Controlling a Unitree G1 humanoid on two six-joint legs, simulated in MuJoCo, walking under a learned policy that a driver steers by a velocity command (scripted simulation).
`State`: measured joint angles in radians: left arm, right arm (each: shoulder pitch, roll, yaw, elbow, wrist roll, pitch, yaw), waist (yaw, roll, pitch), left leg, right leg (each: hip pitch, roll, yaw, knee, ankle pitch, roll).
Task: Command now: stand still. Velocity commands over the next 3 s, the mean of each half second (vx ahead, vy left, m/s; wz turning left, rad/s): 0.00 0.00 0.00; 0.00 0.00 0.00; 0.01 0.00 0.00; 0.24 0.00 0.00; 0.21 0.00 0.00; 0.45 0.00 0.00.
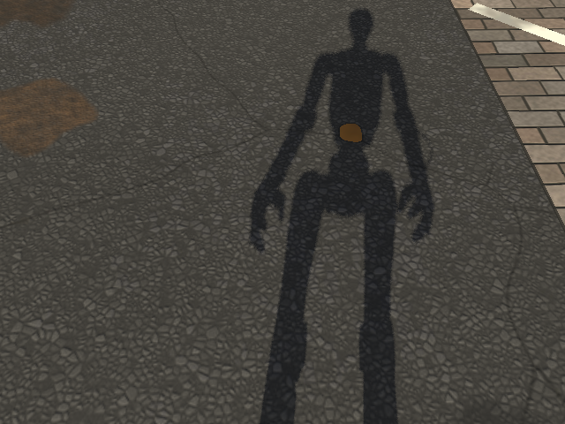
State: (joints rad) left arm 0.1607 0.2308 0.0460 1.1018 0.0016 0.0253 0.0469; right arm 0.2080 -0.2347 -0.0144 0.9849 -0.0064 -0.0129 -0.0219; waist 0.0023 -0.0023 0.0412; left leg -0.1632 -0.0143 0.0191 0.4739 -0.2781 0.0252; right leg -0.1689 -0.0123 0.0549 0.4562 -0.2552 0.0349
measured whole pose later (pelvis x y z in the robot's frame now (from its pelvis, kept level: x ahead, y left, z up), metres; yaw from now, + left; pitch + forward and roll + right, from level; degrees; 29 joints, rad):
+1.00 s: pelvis +0.00 +0.01 +0.00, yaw +0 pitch -1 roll +0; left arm 0.26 0.19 0.02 1.15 0.00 0.01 0.06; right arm 0.28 -0.19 -0.01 1.07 0.00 -0.01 -0.03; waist 0.00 0.00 0.04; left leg -0.18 -0.03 0.02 0.46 -0.26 0.04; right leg -0.19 -0.03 0.05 0.45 -0.25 0.05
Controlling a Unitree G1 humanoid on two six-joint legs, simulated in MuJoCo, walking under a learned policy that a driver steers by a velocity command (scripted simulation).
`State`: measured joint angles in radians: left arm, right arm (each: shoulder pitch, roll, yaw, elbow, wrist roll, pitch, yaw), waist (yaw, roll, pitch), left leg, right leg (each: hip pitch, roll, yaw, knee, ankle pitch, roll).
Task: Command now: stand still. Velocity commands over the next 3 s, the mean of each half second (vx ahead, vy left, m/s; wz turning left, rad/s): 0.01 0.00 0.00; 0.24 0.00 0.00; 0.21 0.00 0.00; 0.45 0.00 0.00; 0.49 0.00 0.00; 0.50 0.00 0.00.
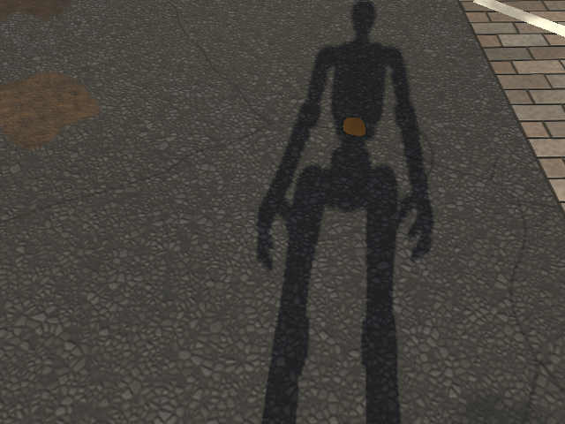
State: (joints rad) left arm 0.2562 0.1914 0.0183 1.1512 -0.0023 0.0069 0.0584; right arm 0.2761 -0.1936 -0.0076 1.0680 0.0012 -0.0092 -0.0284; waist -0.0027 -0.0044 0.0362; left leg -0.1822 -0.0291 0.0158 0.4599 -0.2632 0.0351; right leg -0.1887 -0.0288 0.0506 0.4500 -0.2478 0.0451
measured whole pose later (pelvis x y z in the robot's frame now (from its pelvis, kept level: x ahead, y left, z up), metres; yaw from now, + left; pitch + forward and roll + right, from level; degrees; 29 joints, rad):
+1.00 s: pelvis +0.13 -0.07 +0.00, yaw +0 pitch +1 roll +0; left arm 0.43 0.15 0.01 1.09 0.01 -0.07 0.02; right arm 0.11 -0.24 -0.05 0.94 0.02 -0.05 -0.01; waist 0.04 0.04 0.02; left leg -0.57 0.06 0.01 0.77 -0.15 0.02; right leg -0.04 0.04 -0.05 0.29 -0.27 -0.06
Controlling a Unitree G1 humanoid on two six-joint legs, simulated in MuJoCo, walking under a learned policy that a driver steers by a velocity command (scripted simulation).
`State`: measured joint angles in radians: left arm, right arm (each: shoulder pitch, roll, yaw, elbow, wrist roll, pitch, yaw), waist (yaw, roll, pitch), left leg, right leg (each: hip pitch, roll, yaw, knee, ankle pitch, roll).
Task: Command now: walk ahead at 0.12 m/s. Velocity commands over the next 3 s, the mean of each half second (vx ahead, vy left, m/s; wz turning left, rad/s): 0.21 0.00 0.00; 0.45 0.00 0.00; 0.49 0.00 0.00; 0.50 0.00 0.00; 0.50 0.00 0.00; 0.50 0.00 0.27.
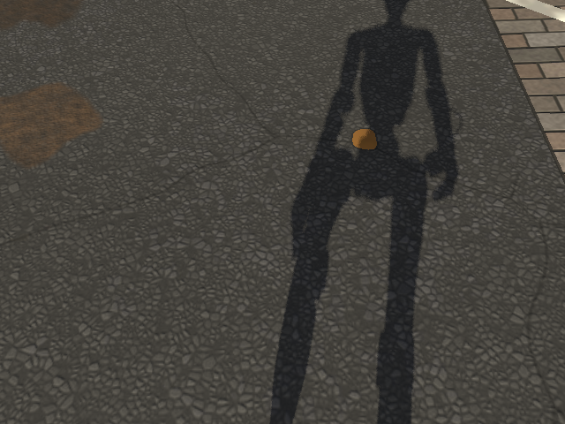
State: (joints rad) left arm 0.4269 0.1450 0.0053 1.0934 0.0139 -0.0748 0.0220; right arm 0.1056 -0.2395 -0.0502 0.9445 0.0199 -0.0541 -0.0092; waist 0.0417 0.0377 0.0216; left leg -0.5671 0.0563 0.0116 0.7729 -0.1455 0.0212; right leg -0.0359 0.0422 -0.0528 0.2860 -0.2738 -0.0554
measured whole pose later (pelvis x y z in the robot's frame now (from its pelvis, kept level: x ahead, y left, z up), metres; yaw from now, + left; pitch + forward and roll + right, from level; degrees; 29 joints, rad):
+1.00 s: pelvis +0.34 +0.01 -0.02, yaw +0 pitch +3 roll +1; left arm 0.54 0.19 0.06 1.09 -0.01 -0.07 0.02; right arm -0.09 -0.21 -0.05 0.87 0.03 -0.09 0.05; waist 0.10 0.01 0.03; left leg -0.53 0.01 0.07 0.50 -0.04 0.09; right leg 0.16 -0.04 -0.04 0.25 -0.44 0.02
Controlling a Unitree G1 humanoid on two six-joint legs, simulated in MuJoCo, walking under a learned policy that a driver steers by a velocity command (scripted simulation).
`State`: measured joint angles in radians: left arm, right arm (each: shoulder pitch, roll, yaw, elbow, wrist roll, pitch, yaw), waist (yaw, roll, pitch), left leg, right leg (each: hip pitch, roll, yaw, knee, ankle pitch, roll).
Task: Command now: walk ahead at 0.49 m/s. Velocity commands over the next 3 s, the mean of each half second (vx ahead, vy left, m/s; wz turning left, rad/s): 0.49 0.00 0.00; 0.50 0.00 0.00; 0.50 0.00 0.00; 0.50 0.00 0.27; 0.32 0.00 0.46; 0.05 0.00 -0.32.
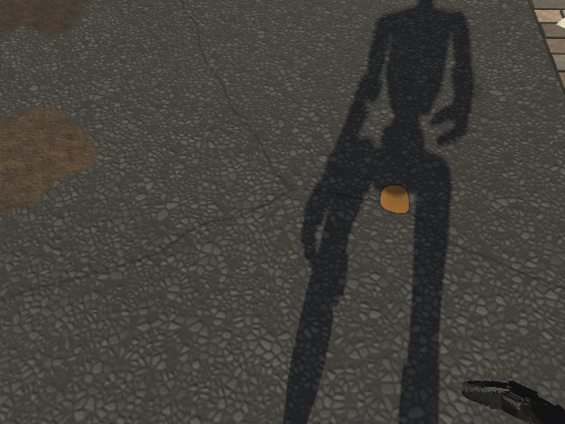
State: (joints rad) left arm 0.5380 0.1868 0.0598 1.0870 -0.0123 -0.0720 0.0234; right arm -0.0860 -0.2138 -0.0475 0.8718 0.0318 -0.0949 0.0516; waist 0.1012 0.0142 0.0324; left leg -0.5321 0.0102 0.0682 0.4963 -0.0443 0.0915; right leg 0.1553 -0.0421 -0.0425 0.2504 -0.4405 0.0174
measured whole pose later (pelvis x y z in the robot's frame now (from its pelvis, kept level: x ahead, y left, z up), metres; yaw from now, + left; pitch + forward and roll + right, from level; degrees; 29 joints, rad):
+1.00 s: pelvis +0.56 -0.02 +0.02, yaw +0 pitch +2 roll -2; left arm 0.38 0.23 0.06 0.99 -0.01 -0.09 0.00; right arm 0.02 -0.24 -0.06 0.91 0.02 -0.07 0.02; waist 0.07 0.04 0.01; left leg -0.64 0.10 -0.01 0.59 0.07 0.02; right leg 0.04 0.05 -0.06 0.19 -0.25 -0.04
